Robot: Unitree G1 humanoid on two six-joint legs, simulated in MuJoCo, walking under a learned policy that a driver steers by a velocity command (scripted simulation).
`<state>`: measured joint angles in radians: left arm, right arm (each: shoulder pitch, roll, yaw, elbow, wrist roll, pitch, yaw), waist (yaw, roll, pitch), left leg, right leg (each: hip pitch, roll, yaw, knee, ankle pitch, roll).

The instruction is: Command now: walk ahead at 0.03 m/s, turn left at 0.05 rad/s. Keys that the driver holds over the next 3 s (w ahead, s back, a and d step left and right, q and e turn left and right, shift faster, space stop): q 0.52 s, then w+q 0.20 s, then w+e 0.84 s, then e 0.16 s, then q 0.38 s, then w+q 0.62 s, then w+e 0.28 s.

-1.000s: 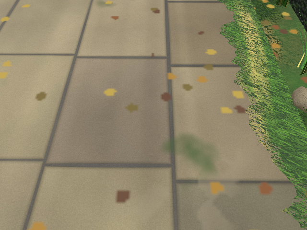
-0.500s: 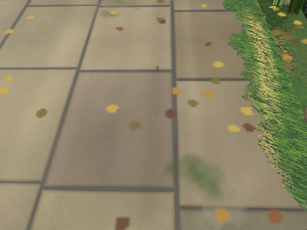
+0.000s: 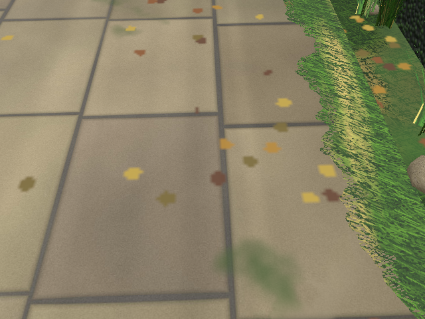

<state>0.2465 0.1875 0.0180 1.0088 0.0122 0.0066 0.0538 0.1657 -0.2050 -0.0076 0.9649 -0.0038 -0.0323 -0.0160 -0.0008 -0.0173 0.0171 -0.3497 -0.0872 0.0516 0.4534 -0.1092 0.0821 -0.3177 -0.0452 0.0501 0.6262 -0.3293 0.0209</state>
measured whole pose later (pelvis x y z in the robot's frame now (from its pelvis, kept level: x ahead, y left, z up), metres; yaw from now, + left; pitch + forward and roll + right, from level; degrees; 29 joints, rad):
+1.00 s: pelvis +0.14 +0.03 +0.01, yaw +21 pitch +2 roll +0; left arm 0.27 0.26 0.06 0.84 -0.01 -0.12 -0.02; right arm 0.26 -0.27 -0.04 0.76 0.02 -0.08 0.00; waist 0.01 0.04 -0.04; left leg -0.40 -0.05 -0.07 0.93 -0.41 0.06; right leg -0.24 0.05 0.03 0.46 -0.26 -0.06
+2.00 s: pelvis +0.55 +0.09 +0.00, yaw -2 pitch +1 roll +0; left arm 0.12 0.22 0.02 0.66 0.04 -0.04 -0.03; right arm 0.19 -0.30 -0.04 0.83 0.02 0.01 -0.02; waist -0.02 0.03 0.07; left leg -0.47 0.07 -0.05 1.04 -0.48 -0.08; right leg -0.40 0.02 -0.09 0.49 -0.11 -0.08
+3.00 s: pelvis +0.89 +0.19 +0.02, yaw +22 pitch +2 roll -2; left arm 0.34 0.27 0.07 0.86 -0.02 -0.08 -0.02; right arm 0.14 -0.29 -0.05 0.69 0.00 -0.09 0.00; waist 0.06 0.03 0.03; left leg -0.59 0.08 -0.05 0.89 -0.28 0.00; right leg -0.17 0.07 0.04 0.31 -0.18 -0.05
